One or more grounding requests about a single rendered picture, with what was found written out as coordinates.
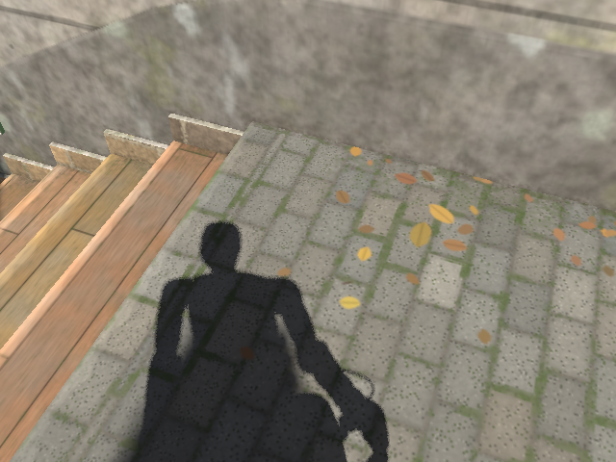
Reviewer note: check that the stairs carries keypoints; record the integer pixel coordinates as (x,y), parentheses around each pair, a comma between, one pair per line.
(72,248)

